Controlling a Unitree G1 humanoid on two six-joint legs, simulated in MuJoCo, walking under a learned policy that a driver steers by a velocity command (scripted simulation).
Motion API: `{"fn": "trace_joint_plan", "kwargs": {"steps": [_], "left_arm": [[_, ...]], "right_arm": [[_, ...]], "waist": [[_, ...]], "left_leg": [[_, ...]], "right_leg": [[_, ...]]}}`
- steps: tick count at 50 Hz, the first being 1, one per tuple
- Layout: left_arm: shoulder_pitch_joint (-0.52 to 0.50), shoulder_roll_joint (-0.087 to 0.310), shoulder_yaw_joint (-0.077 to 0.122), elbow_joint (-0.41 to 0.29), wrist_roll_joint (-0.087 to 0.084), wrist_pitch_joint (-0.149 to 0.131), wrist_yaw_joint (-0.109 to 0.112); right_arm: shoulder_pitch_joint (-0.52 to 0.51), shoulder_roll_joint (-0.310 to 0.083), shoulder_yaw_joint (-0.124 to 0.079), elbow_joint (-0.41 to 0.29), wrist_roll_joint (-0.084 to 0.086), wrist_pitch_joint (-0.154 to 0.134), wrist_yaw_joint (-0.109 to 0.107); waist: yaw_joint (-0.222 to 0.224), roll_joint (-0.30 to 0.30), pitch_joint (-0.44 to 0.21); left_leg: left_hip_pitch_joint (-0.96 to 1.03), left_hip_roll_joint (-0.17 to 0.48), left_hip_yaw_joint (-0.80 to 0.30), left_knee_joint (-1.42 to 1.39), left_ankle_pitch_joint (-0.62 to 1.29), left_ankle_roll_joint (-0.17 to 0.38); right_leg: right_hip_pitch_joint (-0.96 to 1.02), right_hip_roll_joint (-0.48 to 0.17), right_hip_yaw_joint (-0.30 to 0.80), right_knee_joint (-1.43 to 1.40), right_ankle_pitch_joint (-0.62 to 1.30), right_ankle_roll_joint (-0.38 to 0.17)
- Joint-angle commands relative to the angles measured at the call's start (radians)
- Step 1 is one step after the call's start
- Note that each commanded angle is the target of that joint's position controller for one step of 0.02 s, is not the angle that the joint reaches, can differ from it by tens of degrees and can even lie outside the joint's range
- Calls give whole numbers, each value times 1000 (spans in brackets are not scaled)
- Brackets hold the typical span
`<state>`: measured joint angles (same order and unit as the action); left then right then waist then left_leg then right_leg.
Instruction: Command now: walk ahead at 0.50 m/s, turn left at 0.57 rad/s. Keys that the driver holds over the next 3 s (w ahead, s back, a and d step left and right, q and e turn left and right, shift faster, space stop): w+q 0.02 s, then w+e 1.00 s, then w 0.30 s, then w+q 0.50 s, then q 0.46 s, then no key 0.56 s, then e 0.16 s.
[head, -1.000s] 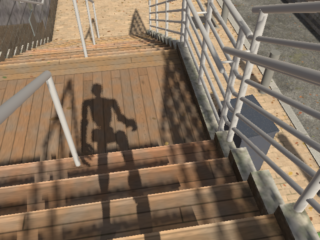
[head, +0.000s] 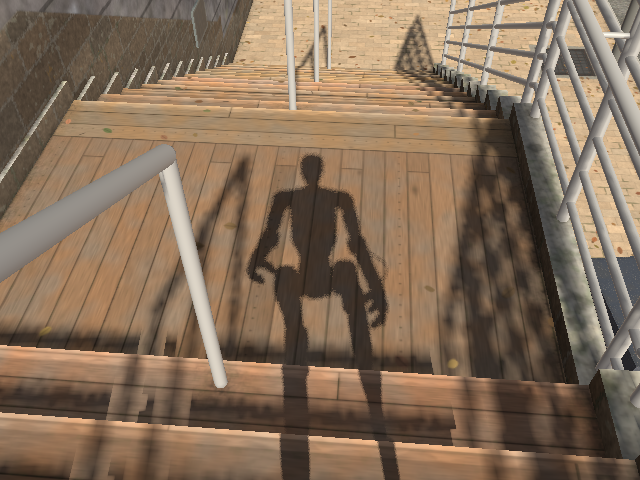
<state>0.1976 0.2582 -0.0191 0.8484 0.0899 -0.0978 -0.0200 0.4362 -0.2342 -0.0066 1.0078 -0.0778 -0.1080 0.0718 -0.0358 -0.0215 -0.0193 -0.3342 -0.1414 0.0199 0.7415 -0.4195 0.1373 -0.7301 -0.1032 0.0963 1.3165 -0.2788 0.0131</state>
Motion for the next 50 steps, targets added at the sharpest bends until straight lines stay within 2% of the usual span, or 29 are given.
{"fn": "trace_joint_plan", "kwargs": {"steps": [1,2,4,6,7,11,13,14,15,16,17,18,19,21,22,23,25,28,31,36,38,39,40,41,43,45,47,49,50], "left_arm": [[134,-20,-26,0,20,20,-14],[83,-12,-35,12,52,17,-43],[-108,53,-26,-24,25,16,-56],[-116,51,-15,-51,-2,27,-50],[-101,69,-3,-59,20,31,-50],[-169,106,19,-60,9,29,-58],[-17,122,43,20,-30,23,-48],[307,169,75,130,-44,0,-51],[660,199,102,224,-19,1,-46],[497,270,106,144,-18,11,-69],[430,274,131,116,-10,10,-68],[280,175,111,69,-3,11,-52],[226,98,77,82,-3,11,-56],[49,-56,19,65,-4,-32,-34],[37,-69,18,65,-26,-48,-24],[161,-20,23,111,-35,-55,-23],[295,45,28,162,-1,-52,-24],[442,-58,-5,172,-36,-59,24],[285,6,-11,105,1,-40,-19],[440,40,19,135,-39,-29,-5],[323,52,18,86,-27,-4,-61],[493,-113,-1,92,-58,-9,-89],[564,-91,-1,46,-75,-9,-97],[359,-31,8,-51,-57,4,-86],[264,-27,4,-35,-28,31,-39],[258,-56,1,6,4,39,-61],[203,-53,18,47,23,33,-99],[128,-26,34,28,-11,25,-112],[145,-23,33,39,5,20,-112]], "right_arm": [[-46,-100,0,-83,-3,-24,4],[69,-33,13,-48,-5,-34,-22],[107,-16,22,-57,-2,-34,-54],[58,-70,23,-64,-26,-20,-18],[43,-61,31,-73,-25,-20,-5],[85,-83,19,-77,25,-15,-36],[64,-84,7,-69,13,-3,-24],[19,-108,4,-65,-34,12,24],[107,-44,11,-19,-49,6,73],[260,28,16,-20,-30,17,87],[53,-56,8,-156,9,29,80],[-47,-44,22,-180,-1,36,41],[-72,-60,18,-174,-10,45,5],[-52,1,26,-156,-47,32,-31],[-95,8,32,-144,-40,29,-26],[-146,17,34,-143,-35,36,-25],[-135,39,52,-143,-30,31,-7],[-383,-23,52,-200,-52,25,-13],[-365,-6,49,-267,-46,29,-19],[-437,-48,31,-303,-4,46,-15],[56,-96,-5,-162,-3,18,-32],[296,-179,-40,-116,-19,11,-30],[248,-248,-64,-147,-26,20,5],[171,-246,-83,-178,-36,35,0],[-47,-26,-13,-225,-20,36,-5],[-141,112,30,-195,1,-7,-34],[-124,13,19,-161,21,-43,-55],[28,-55,6,-75,-8,-39,-48],[71,-89,2,-49,-34,-36,-52]], "waist": [[82,35,21],[1,-13,40],[-84,-57,36],[-10,42,75],[15,74,87],[-68,81,164],[-18,4,106],[106,30,50],[205,-171,-102],[46,-223,-282],[149,-142,-187],[120,68,-56],[65,149,35],[-53,35,168],[-5,57,147],[45,33,101],[36,3,30],[183,93,15],[61,-23,32],[146,-21,128],[-94,18,-21],[-79,289,-304],[-40,235,-399],[-118,168,-265],[-18,-51,-18],[110,31,141],[58,107,102],[44,84,71],[51,67,56]], "left_leg": [[-361,244,-408,-151,379,246],[-120,224,-420,-56,298,219],[-50,196,-376,47,59,148],[-432,164,-337,-7,-102,132],[-512,156,-345,-8,-129,133],[-16,254,-472,159,169,129],[39,192,-329,354,476,80],[-105,189,-317,583,595,57],[-377,64,-211,1114,364,-26],[-668,16,-53,1462,-348,-118],[-922,18,-61,1414,-287,-148],[-959,114,-135,1247,-81,-128],[-869,160,-150,1168,44,-105],[-591,298,-212,671,367,-53],[-476,300,-166,422,505,-71],[-428,287,-114,367,517,-101],[-324,251,-59,429,556,-139],[-672,262,-154,-57,884,-188],[46,187,8,49,902,-133],[-74,146,-63,-446,550,-114],[548,251,-28,-447,881,-9],[1068,503,-172,-22,1548,248],[1103,668,-339,25,1765,400],[1029,718,-504,-117,1289,396],[459,588,-346,-267,734,232],[-93,379,-98,-395,553,119],[-280,294,35,-411,423,116],[-131,383,-52,-379,486,126],[-36,407,-66,-311,543,108]], "right_leg": [[136,18,-53,-67,294,7],[-125,-6,43,-251,532,7],[-173,-27,24,-594,828,1],[240,12,-102,-569,810,-22],[351,27,-130,-481,714,-20],[130,25,-108,-760,365,-31],[401,88,-219,-989,445,-62],[737,89,-198,-934,507,-98],[1119,4,-101,-754,808,-269],[1315,-175,162,-596,1221,-483],[1281,-230,412,-761,761,-500],[1077,-253,432,-865,295,-403],[792,-203,425,-917,11,-383],[256,-69,305,-1004,-88,-347],[161,-37,208,-1001,-23,-359],[176,-7,206,-983,-37,-372],[123,23,197,-823,231,-361],[525,43,270,-594,47,-331],[-162,148,191,-622,-142,-267],[399,126,424,-346,50,-255],[131,224,279,136,188,-160],[-246,310,79,676,-468,-60],[-441,272,30,899,-541,-38],[-676,215,-18,909,-506,17],[-553,63,66,602,-115,1],[-206,-60,23,143,225,-80],[85,9,-99,-166,478,-77],[-16,6,-69,-179,475,-87],[-51,11,-43,-135,480,-96]]}}
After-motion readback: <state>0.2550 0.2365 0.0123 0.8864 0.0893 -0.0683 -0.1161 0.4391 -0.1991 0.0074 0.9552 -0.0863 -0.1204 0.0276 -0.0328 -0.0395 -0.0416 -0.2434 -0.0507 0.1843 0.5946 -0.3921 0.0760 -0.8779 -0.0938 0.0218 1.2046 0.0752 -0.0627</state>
